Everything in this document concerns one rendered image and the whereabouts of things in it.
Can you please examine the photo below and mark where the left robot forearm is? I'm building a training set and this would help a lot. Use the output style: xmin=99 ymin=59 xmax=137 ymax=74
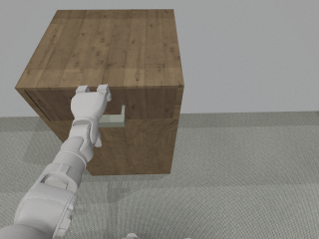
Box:
xmin=14 ymin=117 xmax=99 ymax=224

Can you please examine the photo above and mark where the left robot upper arm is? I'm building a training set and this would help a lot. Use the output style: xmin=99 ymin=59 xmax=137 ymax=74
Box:
xmin=0 ymin=182 xmax=78 ymax=239

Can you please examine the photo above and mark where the drawer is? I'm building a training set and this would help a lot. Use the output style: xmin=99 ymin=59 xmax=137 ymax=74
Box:
xmin=26 ymin=88 xmax=175 ymax=121

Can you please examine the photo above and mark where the robot left hand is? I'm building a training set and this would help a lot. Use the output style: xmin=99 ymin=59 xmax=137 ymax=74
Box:
xmin=71 ymin=84 xmax=112 ymax=147

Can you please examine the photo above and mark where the handle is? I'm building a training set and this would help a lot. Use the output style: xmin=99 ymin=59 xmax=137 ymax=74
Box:
xmin=98 ymin=105 xmax=126 ymax=127

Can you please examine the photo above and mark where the robot left shin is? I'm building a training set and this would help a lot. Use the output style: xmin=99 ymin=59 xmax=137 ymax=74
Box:
xmin=127 ymin=233 xmax=139 ymax=238

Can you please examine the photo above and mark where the cabinet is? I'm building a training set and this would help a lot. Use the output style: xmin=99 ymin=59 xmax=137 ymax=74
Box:
xmin=15 ymin=9 xmax=184 ymax=176

